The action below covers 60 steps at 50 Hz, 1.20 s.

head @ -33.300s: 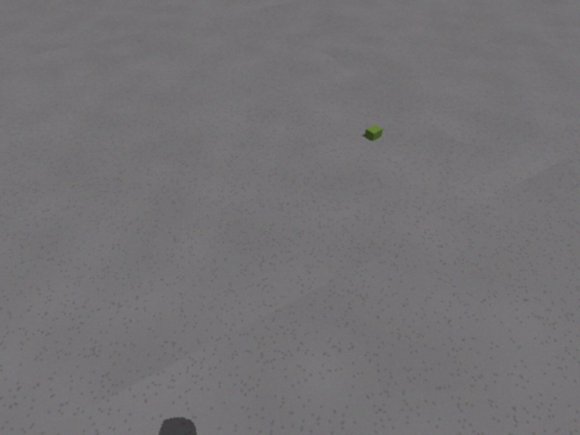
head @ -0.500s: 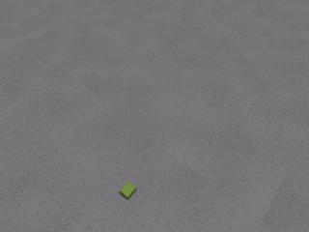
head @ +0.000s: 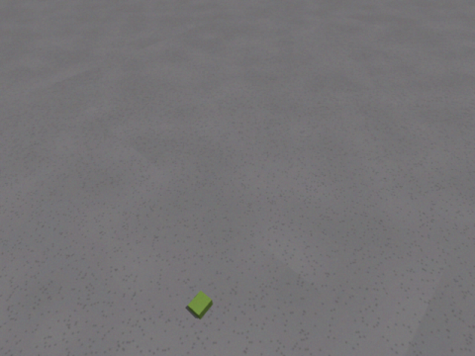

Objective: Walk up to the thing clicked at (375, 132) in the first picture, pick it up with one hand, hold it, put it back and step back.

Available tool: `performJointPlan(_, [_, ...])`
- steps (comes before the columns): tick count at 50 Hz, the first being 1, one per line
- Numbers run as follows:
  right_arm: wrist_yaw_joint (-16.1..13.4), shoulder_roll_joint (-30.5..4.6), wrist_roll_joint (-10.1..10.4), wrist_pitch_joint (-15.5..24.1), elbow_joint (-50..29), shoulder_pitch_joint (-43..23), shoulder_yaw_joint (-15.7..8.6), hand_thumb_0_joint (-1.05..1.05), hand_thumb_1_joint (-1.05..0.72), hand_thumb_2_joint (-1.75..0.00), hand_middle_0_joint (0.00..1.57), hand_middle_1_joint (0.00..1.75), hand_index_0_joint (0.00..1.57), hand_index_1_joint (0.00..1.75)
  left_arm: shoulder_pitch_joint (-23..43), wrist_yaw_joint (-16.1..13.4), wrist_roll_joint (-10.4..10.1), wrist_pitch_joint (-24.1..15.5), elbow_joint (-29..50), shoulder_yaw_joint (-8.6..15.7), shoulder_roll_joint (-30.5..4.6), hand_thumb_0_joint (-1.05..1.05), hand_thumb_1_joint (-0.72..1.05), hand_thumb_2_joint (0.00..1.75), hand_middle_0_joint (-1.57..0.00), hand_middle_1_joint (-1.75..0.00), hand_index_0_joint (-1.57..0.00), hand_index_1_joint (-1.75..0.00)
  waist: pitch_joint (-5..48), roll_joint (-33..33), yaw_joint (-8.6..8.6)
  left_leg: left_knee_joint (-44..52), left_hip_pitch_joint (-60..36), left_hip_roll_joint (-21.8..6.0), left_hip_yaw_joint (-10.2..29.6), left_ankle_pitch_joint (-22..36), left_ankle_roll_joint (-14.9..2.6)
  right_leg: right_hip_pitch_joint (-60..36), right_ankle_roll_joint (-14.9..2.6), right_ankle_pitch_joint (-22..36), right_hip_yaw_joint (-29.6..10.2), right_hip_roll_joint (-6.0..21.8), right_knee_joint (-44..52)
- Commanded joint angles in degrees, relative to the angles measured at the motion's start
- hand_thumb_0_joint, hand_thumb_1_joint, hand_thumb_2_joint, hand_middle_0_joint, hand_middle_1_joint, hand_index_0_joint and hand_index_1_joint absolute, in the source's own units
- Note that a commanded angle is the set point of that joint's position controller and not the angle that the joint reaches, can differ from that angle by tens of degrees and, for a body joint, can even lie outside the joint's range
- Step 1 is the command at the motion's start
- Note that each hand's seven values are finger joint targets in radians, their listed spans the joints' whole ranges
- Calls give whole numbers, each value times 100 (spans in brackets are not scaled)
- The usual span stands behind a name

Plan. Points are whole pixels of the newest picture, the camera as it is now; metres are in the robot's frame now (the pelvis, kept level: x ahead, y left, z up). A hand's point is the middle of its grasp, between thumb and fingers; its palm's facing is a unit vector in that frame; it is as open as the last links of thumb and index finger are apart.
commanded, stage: stand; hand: left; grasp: from above
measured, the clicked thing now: (200, 304) +0.48 +0.20 -0.75
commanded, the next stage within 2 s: step back in 1.64 s
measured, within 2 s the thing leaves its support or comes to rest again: neither
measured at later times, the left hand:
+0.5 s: hand out of the picture +0.07 +0.23 -0.16, palm faces +0.01 -0.94 -0.33, open 7.4 cm
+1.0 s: hand out of the picture +0.09 +0.24 -0.16, palm faces +0.00 -0.94 -0.33, open 7.4 cm
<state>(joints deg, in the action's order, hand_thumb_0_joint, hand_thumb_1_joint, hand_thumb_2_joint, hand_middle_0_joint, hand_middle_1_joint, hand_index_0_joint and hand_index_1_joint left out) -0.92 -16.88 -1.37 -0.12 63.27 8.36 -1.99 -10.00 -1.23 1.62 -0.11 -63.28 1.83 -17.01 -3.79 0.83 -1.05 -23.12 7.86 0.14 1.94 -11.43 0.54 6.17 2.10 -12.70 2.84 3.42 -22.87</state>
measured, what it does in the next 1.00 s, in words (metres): stands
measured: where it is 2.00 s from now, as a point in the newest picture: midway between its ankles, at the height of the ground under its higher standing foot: outside the picture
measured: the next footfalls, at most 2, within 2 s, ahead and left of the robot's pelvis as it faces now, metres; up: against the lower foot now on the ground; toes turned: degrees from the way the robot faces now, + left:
none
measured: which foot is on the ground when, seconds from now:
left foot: down 0.00-1.00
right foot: down 0.00-1.00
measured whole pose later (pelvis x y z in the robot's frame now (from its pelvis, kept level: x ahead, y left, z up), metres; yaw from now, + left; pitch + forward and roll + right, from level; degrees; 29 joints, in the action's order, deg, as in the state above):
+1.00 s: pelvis +0.02 -0.01 +0.00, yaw -1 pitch -2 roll +0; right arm -0.7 -18.8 -0.9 0.4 65.9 6.0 -0.3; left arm -6.0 -0.4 0.6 -0.5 -66.2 1.5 -18.3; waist -3.8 0.6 -0.5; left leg -18.8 5.8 -1.2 1.2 -10.6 1.5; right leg 4.7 1.3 -11.7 2.2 2.1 -18.8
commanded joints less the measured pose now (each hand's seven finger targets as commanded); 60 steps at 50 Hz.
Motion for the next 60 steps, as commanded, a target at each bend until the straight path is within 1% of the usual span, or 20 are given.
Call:
performJointPlan(1, [-37, -1077, -3, 156, -319, -283, -206, 0, -90, -90, 20, 30, 20, 30, 153, -78, 5, -140, 262, 207, -1088, 0, 90, 90, -20, -30, -20, -30, 242, -111, -4, 534, 24, -563, 479, 512, -161, 3, -247, 368, -451, 408, 575])
performJointPlan(2, [-40, -1092, 5, 150, -301, -258, -207, 0, -90, -90, 20, 30, 20, 30, 206, -82, -2, -136, 241, 217, -1115, 0, 90, 90, -20, -30, -20, -30, 256, -116, 32, 545, 16, -553, 451, 430, -155, 10, -230, 345, -455, 396, 597])
performJointPlan(6, [-39, -1095, 3, 151, -226, -252, -157, 0, -90, -90, 20, 30, 20, 30, 321, -76, -24, -140, 200, 219, -1170, 0, 90, 90, -20, -30, -20, -30, 260, -60, 34, 582, 2, -581, 414, 664, -136, -77, -237, 549, -468, 410, 603])
performJointPlan(9, [-44, -1145, 1, 118, -175, -239, -157, 0, -90, -90, 20, 30, 20, 30, 347, -70, -27, -122, 137, 223, -1212, 0, 90, 90, -20, -30, -20, -30, 113, -155, 34, 637, 97, -565, 414, 301, -118, 1, -227, 114, -486, 374, 727])
performJointPlan(12, [-34, -1159, 8, 125, -164, -259, -151, 0, -90, -90, 20, 30, 20, 30, 337, -53, -25, -123, 114, 210, -1212, 0, 90, 90, -20, -30, -20, -30, 115, -108, 35, 657, 46, -588, 414, 322, -113, 48, -249, 83, -485, 374, 739])
performJointPlan(14, [-39, -1159, 6, 146, -134, -215, -128, 0, -90, -90, 20, 30, 20, 30, 378, -52, -43, -136, 100, 208, -1204, 0, 90, 90, -20, -30, -20, -30, 277, -3, 48, 601, 5, -634, 385, 640, -132, -141, -263, 570, -531, 436, 692])
performJointPlan(18, [-43, -1207, 9, 162, -131, -302, -116, 0, -90, -90, 20, 30, 20, 30, 408, -50, -49, -147, 88, 219, -1232, 0, 90, 90, -20, -30, -20, -30, 354, -33, 16, 612, -112, -663, 376, 942, -129, -188, -255, 816, -495, 415, 645])
performJointPlan(20, [-43, -1233, 18, 162, -123, -313, -105, 0, -90, -90, 20, 30, 20, 30, 428, -37, -46, -132, 80, 205, -1226, 0, 90, 90, -20, -30, -20, -30, 313, -74, 30, 653, -117, -659, 373, 805, -114, -106, -250, 648, -481, 390, 698])
performJointPlan(22, [-44, -1234, 22, 155, -117, -278, -95, 0, -90, -90, 20, 30, 20, 30, 515, -35, -49, -137, 91, 212, -1257, 0, 90, 90, -20, -30, -20, -30, 356, -66, 71, 665, -87, -663, 348, 808, -114, -161, -246, 678, -502, 398, 695])
performJointPlan(25, [-47, -1250, 21, 148, -108, -348, -96, 0, -90, -90, 20, 30, 20, 30, 502, -29, -52, -128, 69, 200, -1241, 0, 90, 90, -20, -30, -20, -30, 330, -72, 41, 684, -113, -679, 358, 803, -111, -125, -260, 609, -487, 391, 700])
performJointPlan(29, [-41, -1255, 22, 165, -98, -341, -87, 0, -90, -90, 20, 30, 20, 30, 512, -24, -62, -136, 61, 195, -1248, 0, 90, 90, -20, -30, -20, -30, 419, -29, 52, 656, -137, -691, 335, 1013, -113, -209, -265, 875, -484, 408, 670])
performJointPlan(40, [-21, -1315, 32, 154, -70, -377, -71, 0, -90, -90, 20, 30, 20, 30, 592, 10, -65, -130, 45, 190, -1293, 0, 90, 90, -20, -30, -20, -30, 373, -67, 85, 762, -75, -685, 332, 650, -100, -123, -271, 520, -499, 390, 732])
performJointPlan(43, [-24, -1310, 32, 180, -84, -400, -70, 0, -90, -90, 20, 30, 20, 30, 574, 4, -77, -145, 59, 187, -1301, 0, 90, 90, -20, -30, -20, -30, 543, -53, 73, 662, -223, -730, 304, 1278, -116, -239, -287, 1077, -484, 428, 634])
performJointPlan(47, [-36, -1328, 31, 186, -88, -441, -61, 0, -90, -90, 20, 30, 20, 30, 551, -5, -90, -147, 52, 185, -1299, 0, 90, 90, -20, -30, -20, -30, 615, -36, 63, 600, -357, -754, 283, 1569, -137, -280, -271, 1421, -452, 437, 565])
performJointPlan(48, [-35, -1341, 44, 180, -63, -389, -50, 0, -90, -90, 20, 30, 20, 30, 535, 0, -99, -141, 38, 183, -1308, 0, 90, 90, -20, -30, -20, -30, 598, -51, 73, 639, -342, -723, 284, 1370, -125, -226, -249, 1250, -472, 419, 630])
performJointPlan(51, [-32, -1348, 41, 179, -60, -371, -34, 0, -90, -90, 20, 30, 20, 30, 596, 9, -97, -140, 59, 177, -1315, 0, 90, 90, -20, -30, -20, -30, 541, -43, 95, 671, -268, -731, 265, 1337, -111, -263, -258, 1244, -492, 430, 620])
performJointPlan(52, [-33, -1356, 40, 175, -54, -384, -37, 0, -90, -90, 20, 30, 20, 30, 605, 7, -101, -136, 60, 186, -1334, 0, 90, 90, -20, -30, -20, -30, 532, -45, 89, 692, -243, -735, 280, 1227, -110, -269, -260, 1108, -473, 423, 628])
performJointPlan(55, [-35, -1351, 38, 176, -62, -413, -38, 0, -90, -90, 20, 30, 20, 30, 611, 13, -99, -127, 55, 180, -1338, 0, 90, 90, -20, -30, -20, -30, 469, -41, 78, 732, -185, -735, 291, 1205, -90, -255, -260, 1024, -470, 415, 634])
performJointPlan(56, [-31, -1381, 39, 172, -73, -451, -46, 0, -90, -90, 20, 30, 20, 30, 574, 12, -89, -134, 57, 170, -1314, 0, 90, 90, -20, -30, -20, -30, 479, -37, 49, 689, -215, -760, 304, 1332, -108, -270, -267, 1111, -456, 427, 626])
performJointPlan(60, [-18, -1372, 43, 166, -78, -428, -47, 0, -90, -90, 20, 30, 20, 30, 570, 15, -79, -145, 61, 167, -1333, 0, 90, 90, -20, -30, -20, -30, 445, -118, 84, 699, -199, -728, 296, 1141, -106, -192, -249, 990, -464, 421, 699])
